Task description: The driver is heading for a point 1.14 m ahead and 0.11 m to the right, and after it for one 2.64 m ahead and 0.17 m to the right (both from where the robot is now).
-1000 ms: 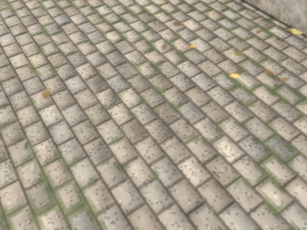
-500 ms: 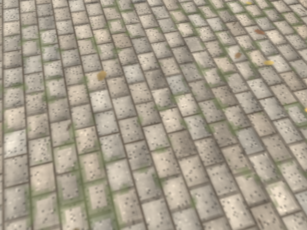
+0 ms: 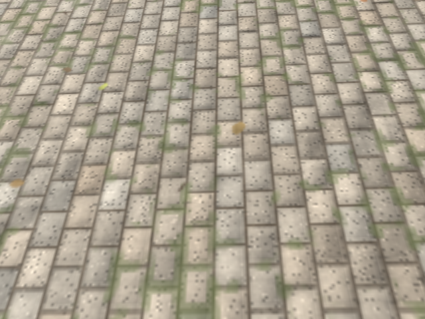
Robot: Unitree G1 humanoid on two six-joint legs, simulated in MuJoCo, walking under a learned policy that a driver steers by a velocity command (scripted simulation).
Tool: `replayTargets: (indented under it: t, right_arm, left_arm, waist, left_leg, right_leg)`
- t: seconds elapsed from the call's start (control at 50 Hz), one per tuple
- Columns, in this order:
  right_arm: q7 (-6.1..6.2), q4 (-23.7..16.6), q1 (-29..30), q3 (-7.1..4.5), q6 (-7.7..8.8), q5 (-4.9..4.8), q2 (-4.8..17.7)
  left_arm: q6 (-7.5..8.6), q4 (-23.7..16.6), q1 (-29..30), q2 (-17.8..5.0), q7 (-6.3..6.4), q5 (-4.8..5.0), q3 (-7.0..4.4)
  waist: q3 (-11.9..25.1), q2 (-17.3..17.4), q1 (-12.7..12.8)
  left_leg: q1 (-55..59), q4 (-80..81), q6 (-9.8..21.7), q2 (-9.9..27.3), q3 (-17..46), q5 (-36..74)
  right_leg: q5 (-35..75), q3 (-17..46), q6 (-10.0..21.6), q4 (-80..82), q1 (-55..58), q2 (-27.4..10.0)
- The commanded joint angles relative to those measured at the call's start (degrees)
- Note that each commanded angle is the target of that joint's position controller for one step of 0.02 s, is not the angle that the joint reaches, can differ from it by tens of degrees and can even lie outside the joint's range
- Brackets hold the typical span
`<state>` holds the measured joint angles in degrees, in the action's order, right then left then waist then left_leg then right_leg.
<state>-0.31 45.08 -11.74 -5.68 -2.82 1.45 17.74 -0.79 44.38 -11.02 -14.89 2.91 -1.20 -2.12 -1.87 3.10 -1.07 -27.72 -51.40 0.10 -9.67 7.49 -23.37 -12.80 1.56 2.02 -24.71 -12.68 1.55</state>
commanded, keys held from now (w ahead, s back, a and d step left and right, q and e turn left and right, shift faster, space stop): no key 0.18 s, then w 0.82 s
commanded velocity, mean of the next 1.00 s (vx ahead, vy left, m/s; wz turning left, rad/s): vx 0.30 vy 0.00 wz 0.12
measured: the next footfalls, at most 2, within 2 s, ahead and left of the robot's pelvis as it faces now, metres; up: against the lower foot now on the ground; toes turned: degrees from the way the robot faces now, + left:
left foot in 0.32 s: +0.00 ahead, +0.11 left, +0.00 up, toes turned +2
right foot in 0.74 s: +0.31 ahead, -0.10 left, +0.00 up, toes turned +1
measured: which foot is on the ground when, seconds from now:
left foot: up 0.00-0.30, down 0.32-0.76, up 0.78-1.00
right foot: down 0.00-0.32, up 0.34-0.72, down 0.74-1.00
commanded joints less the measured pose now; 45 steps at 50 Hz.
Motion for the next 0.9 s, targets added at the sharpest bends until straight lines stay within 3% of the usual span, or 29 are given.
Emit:
replayTargets:
  t: [0.02,0.1,0.18,0.24,0.26,0.28,0.3,0.32,0.34,0.36,0.38,0.4,0.44,0.48,0.56,0.64,0.68,0.7,0.72,0.74,0.76,0.78,0.8,0.82,0.84,0.86,0.9]
  right_arm:
    - [-0.82,-1.0,-5.4,-1.39,-0.46,0.27,5.4]
    - [-0.97,-2.2,-0.4,-0.14,-1.01,-0.57,3.6]
    - [-0.55,-1.8,1.2,1.33,-1.34,-1.10,1.9]
    - [-0.34,-1.5,2.1,2.06,-0.87,-0.87,2.2]
    - [-0.35,-0.8,1.1,2.34,-0.42,-0.61,1.8]
    - [-0.21,0.5,-1.0,2.75,0.27,-0.32,0.8]
    - [0.17,1.8,-3.3,2.82,1.15,-0.04,1.2]
    - [0.60,3.1,-8.2,2.48,2.24,0.52,4.1]
    - [0.82,3.9,-12.2,0.55,2.65,0.11,11.7]
    - [0.87,5.1,-12.6,0.38,3.09,0.54,11.0]
    - [0.80,4.6,-9.1,1.42,3.73,0.17,7.6]
    - [0.75,4.1,-6.6,1.91,4.24,-0.14,5.6]
    - [0.91,4.3,-5.7,2.39,5.41,-0.42,4.1]
    - [0.64,5.7,-7.9,2.36,6.28,-0.65,3.9]
    - [0.44,7.7,-11.0,2.35,6.87,-0.53,3.9]
    - [0.63,9.3,-12.8,2.01,7.29,-0.41,5.8]
    - [0.74,9.7,-12.0,1.86,7.30,-0.43,6.7]
    - [0.76,9.8,-11.1,1.77,7.31,-0.35,7.2]
    - [0.70,10.2,-10.5,1.75,7.15,-0.41,7.3]
    - [0.62,9.9,-10.8,2.20,7.23,-0.40,6.2]
    - [0.18,7.5,-14.4,3.79,7.36,-1.92,0.0]
    - [0.17,8.0,-13.9,2.81,7.44,-0.74,2.8]
    - [0.00,7.4,-11.0,2.28,7.22,-0.35,4.0]
    - [-0.61,7.1,-8.7,2.51,7.42,-0.26,3.7]
    - [-0.94,7.2,-8.1,2.69,7.25,-0.30,2.2]
    - [-1.12,7.6,-8.9,2.87,6.62,0.39,1.6]
    - [-1.66,8.4,-9.7,3.15,5.54,0.81,0.5]
  left_arm:
    - [0.90,-5.3,4.7,-6.4,-0.31,-0.07,-1.17]
    - [1.21,-3.1,-2.4,-7.6,-0.71,0.03,-1.65]
    - [1.33,-2.0,-2.4,-8.4,-1.34,-0.10,-1.83]
    - [0.58,-0.2,-5.1,-10.3,-2.44,-0.72,-2.65]
    - [0.10,0.4,-5.4,-10.3,-2.79,-0.68,-2.82]
    - [-0.29,0.8,-4.7,-9.6,-2.94,-0.30,-2.74]
    - [-0.24,0.9,-4.3,-8.0,-2.88,-0.22,-2.40]
    - [0.23,-0.3,-2.7,-4.5,-3.02,-0.30,-1.52]
    - [0.95,-3.5,2.2,-2.3,-2.94,0.26,-0.70]
    - [1.19,-4.6,6.8,-8.0,-2.71,-0.90,-2.12]
    - [1.52,-3.5,4.9,-8.3,-3.36,-0.34,-2.58]
    - [1.96,-2.0,2.4,-8.0,-4.07,-0.04,-2.58]
    - [2.32,-0.5,0.8,-7.4,-5.12,-0.90,-2.72]
    - [2.25,-0.5,1.8,-5.9,-5.52,-1.11,-2.45]
    - [2.13,-2.7,8.1,-4.1,-5.96,-0.73,-1.69]
    - [2.21,-4.6,11.2,-4.0,-5.94,-0.46,-1.37]
    - [2.37,-4.3,8.7,-4.7,-5.42,-0.43,-1.67]
    - [2.53,-3.2,4.8,-5.3,-4.90,-0.35,-2.10]
    - [2.95,-0.6,-2.9,-6.1,-4.24,-0.50,-2.76]
    - [3.64,2.4,-12.7,-8.9,-3.37,-1.30,-3.79]
    - [4.06,3.3,-20.5,-16.3,-2.82,-2.32,-5.41]
    - [3.78,3.9,-18.7,-15.2,-3.42,-0.67,-4.88]
    - [3.62,3.0,-11.6,-12.5,-3.64,0.04,-4.12]
    - [3.88,1.9,-6.4,-8.4,-3.90,0.24,-3.08]
    - [4.23,1.9,-3.9,-6.5,-3.91,0.19,-2.39]
    - [4.68,2.5,-3.4,-5.1,-3.81,0.29,-1.87]
    - [5.69,3.9,-5.3,-4.7,-3.77,0.26,-1.65]
  waist:
    - [2.5,-11.2,-2.3]
    - [3.2,-11.2,1.8]
    - [4.3,-13.3,2.5]
    - [4.0,-15.2,4.0]
    - [2.5,-14.3,3.0]
    - [0.9,-12.5,1.2]
    - [0.2,-9.5,-0.3]
    - [1.2,-0.7,-2.5]
    - [-0.5,12.4,-5.1]
    - [-7.3,6.9,-6.0]
    - [-8.2,3.9,-3.1]
    - [-8.0,4.1,-1.4]
    - [-6.0,4.7,-0.3]
    - [-4.4,3.3,-0.4]
    - [-5.9,3.2,-1.9]
    - [-6.3,3.3,-2.0]
    - [-5.4,3.1,-0.3]
    - [-3.7,2.8,1.9]
    - [0.2,0.5,5.6]
    - [6.6,-2.8,9.3]
    - [14.9,-16.9,9.7]
    - [15.6,-16.4,7.8]
    - [6.9,-11.2,4.5]
    - [2.2,-6.6,3.1]
    - [-0.1,-6.5,1.4]
    - [-0.9,-7.8,0.1]
    - [-0.3,-7.5,-0.6]
  left_leg:
    - [-2.2,-15.9,-1.8,2.4,-1.1,-0.6]
    - [-4.5,-8.6,-3.6,3.1,-1.4,-1.2]
    - [4.7,6.0,-3.1,5.1,-4.2,-3.5]
    - [11.5,15.9,-0.8,4.8,-9.0,-4.3]
    - [14.9,21.7,0.5,4.9,-9.9,-1.8]
    - [21.0,29.7,2.0,4.9,-10.9,3.7]
    - [28.5,33.5,3.6,6.0,-8.8,5.4]
    - [37.3,38.3,5.6,15.5,3.9,-2.8]
    - [37.7,44.9,11.4,28.1,24.1,-15.4]
    - [30.5,45.9,15.4,31.0,26.3,-12.9]
    - [29.7,46.0,15.1,28.1,22.3,-12.9]
    - [29.6,46.8,13.4,25.2,17.9,-10.1]
    - [30.2,47.1,12.0,21.4,11.0,0.4]
    - [30.6,46.4,12.2,20.4,7.0,8.9]
    - [28.0,46.2,12.3,20.1,3.3,15.2]
    - [26.8,44.0,11.2,21.9,1.7,24.5]
    - [26.2,41.2,10.1,22.9,1.2,31.6]
    - [25.8,36.5,9.1,22.4,0.1,40.5]
    - [24.5,26.1,7.9,20.1,-2.7,48.2]
    - [17.5,11.9,6.6,16.7,-5.5,43.9]
    - [1.2,-10.5,3.5,8.7,-10.0,17.9]
    - [-4.6,-19.3,4.6,4.8,-2.8,-4.5]
    - [-7.6,-22.7,5.8,9.0,-1.4,-1.1]
    - [-7.1,-20.3,6.1,11.7,-2.5,3.8]
    - [-5.3,-16.6,6.0,13.7,-3.6,6.2]
    - [-3.0,-14.2,5.4,14.9,-4.0,7.3]
    - [-1.3,-13.4,4.4,15.0,-5.6,9.4]
  right_leg:
    - [24.1,8.3,8.4,7.2,2.7,-13.1]
    - [32.4,7.3,9.9,4.4,11.6,-13.8]
    - [31.9,6.2,9.7,3.1,10.7,-13.8]
    - [6.6,8.9,9.9,6.9,7.0,-13.6]
    - [-2.1,9.5,9.5,7.5,4.4,-13.3]
    - [-8.5,9.0,8.4,6.7,-0.2,-12.3]
    - [-12.6,8.1,6.6,4.4,-6.6,-11.0]
    - [-16.9,3.5,4.0,-5.3,-16.1,-7.3]
    - [-18.5,-5.7,1.4,-16.5,-28.3,1.0]
    - [-17.5,-1.8,1.5,-23.3,-30.1,-2.6]
    - [-13.4,-0.4,1.4,-26.1,-29.9,-3.9]
    - [-10.2,-0.4,1.0,-26.7,-29.1,-4.5]
    - [-4.8,-1.8,-0.2,-28.2,-27.4,-5.1]
    - [-1.6,-2.9,-1.4,-28.7,-27.5,-5.1]
    - [2.9,-4.3,-2.8,-21.3,-26.5,-5.6]
    - [3.6,-5.4,-0.7,-12.8,-19.9,-4.4]
    - [2.0,-6.4,1.2,-10.3,-13.5,-2.9]
    - [1.1,-7.1,2.2,-8.5,-7.5,-1.1]
    - [1.8,-7.8,3.3,-5.0,2.2,0.7]
    - [-1.1,-4.0,5.0,-3.7,15.9,-2.4]
    - [-18.7,22.9,10.1,3.7,29.7,-20.2]
    - [-21.4,40.8,11.9,13.4,25.8,-24.6]
    - [-24.1,33.1,11.4,12.8,18.3,-23.3]
    - [-19.4,25.7,10.8,13.8,11.1,-20.9]
    - [-13.8,19.5,9.3,15.3,6.6,-17.7]
    - [-7.9,15.1,8.4,16.2,3.5,-15.6]
    - [0.8,10.4,9.0,17.2,2.1,-14.1]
